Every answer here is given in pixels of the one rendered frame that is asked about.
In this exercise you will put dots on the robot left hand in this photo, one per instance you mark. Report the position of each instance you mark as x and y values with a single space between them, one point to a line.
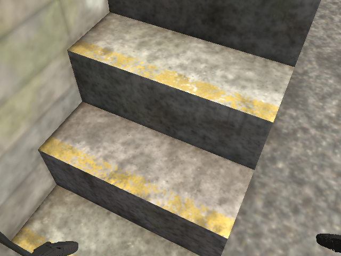
56 249

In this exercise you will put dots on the robot right hand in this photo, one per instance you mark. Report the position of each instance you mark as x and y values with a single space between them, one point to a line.
330 241

